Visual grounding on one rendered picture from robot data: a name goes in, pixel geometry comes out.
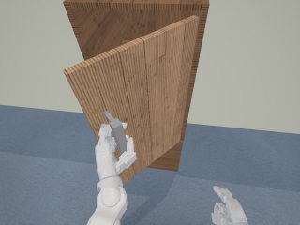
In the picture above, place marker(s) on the right robot hand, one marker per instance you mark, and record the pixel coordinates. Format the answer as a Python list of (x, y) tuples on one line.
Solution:
[(230, 213)]

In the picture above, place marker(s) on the cupboard door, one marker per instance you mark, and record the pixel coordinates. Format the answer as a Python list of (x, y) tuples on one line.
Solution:
[(143, 83)]

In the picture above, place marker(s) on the robot left forearm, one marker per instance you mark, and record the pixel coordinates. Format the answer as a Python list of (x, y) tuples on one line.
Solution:
[(112, 202)]

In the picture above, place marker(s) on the left robot hand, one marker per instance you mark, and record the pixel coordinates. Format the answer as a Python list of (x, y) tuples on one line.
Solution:
[(104, 152)]

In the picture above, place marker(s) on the handle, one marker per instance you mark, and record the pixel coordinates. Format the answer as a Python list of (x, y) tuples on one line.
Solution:
[(118, 133)]

